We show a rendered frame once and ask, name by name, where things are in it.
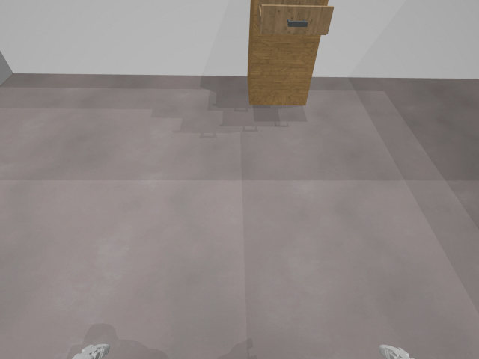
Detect handle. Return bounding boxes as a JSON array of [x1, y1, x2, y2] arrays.
[[287, 19, 308, 27], [280, 34, 297, 40]]

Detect drawer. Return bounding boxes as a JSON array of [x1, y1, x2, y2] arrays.
[[257, 0, 334, 35]]

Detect robot left hand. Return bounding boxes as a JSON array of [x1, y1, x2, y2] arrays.
[[72, 344, 110, 359]]

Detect cabinet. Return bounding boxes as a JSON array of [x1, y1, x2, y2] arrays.
[[247, 0, 329, 105]]

